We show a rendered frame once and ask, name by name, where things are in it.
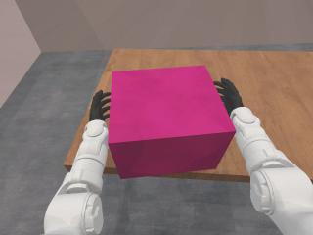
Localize carton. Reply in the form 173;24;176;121
108;65;237;179

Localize robot left hand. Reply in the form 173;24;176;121
89;89;111;122

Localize robot right upper arm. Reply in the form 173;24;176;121
250;167;313;235

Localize robot left upper arm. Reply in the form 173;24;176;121
41;192;104;235

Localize robot right forearm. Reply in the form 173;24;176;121
230;107;313;188

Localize table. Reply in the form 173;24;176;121
63;48;313;184

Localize robot left forearm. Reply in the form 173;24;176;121
44;119;109;232

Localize robot right hand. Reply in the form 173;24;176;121
213;77;244;116

